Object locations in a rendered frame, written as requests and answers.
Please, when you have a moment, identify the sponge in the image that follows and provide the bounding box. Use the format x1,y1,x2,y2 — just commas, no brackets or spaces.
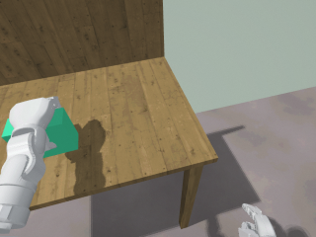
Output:
1,108,79,158

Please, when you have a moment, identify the left robot hand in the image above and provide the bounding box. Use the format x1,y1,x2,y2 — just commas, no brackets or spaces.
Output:
9,96,62,151

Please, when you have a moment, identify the robot left forearm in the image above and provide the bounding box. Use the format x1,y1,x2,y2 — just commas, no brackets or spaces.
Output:
0,124,46,234

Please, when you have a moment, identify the right robot hand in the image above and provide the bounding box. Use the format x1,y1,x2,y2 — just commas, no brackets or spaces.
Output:
238,203,277,237

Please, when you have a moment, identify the table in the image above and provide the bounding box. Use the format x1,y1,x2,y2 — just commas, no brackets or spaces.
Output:
0,0,218,229

